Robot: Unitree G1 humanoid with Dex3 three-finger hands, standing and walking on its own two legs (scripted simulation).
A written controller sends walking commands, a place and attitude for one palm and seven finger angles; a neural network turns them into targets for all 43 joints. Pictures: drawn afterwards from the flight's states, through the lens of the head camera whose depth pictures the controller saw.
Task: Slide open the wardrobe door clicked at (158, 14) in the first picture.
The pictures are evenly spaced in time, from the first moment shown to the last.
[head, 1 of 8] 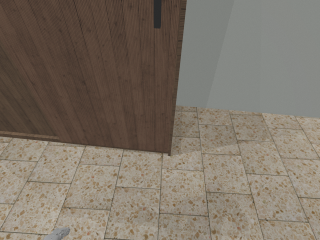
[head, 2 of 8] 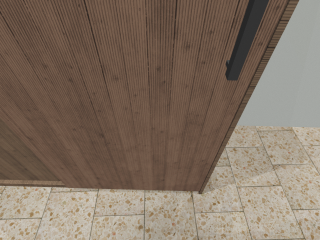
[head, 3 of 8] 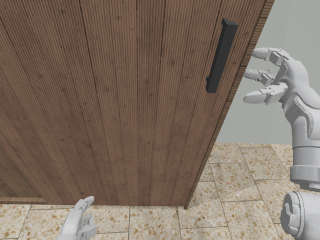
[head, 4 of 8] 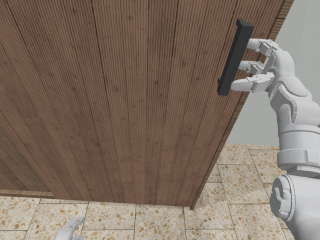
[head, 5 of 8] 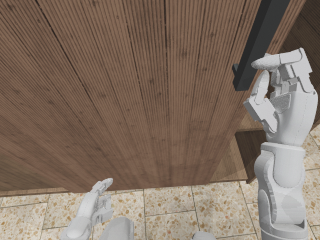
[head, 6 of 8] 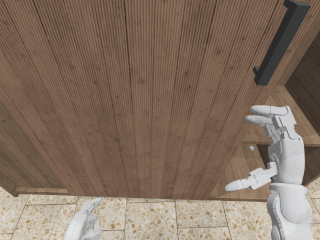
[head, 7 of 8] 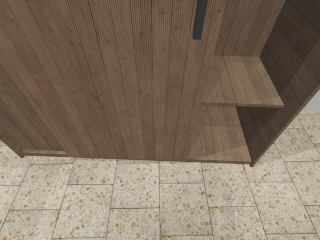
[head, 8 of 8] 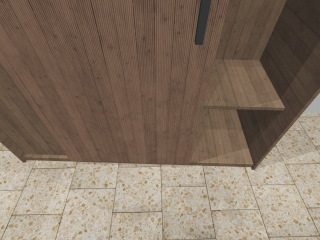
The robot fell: no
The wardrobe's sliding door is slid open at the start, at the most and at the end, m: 0.00 0.45 0.45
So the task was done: yes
